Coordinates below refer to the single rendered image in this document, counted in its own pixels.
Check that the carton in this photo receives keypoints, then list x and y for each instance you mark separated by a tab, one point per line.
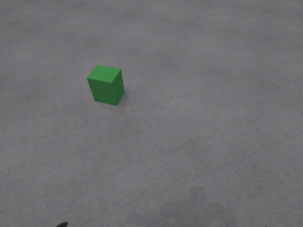
106	84

